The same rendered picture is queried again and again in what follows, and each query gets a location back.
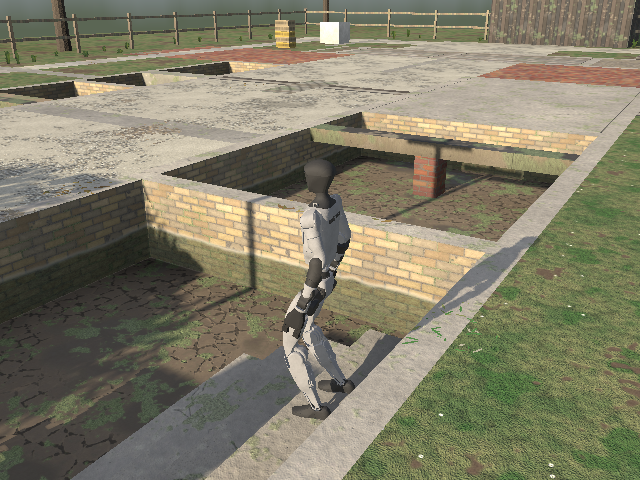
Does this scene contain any robot left hand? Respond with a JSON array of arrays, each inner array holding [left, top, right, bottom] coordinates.
[[282, 308, 305, 339]]

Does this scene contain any right robot upper arm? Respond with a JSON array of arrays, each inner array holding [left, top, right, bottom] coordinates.
[[330, 194, 351, 244]]

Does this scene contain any humanoid robot head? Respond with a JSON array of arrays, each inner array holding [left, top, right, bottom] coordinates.
[[304, 159, 337, 209]]

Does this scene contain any left robot upper arm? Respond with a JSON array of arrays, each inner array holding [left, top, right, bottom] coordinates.
[[300, 209, 327, 270]]

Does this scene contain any left robot forearm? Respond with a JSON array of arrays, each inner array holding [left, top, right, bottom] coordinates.
[[294, 258, 322, 313]]

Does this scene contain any right robot forearm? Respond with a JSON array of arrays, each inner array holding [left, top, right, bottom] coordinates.
[[329, 239, 350, 271]]

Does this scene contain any robot right foot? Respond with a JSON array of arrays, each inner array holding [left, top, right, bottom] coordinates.
[[318, 378, 355, 394]]

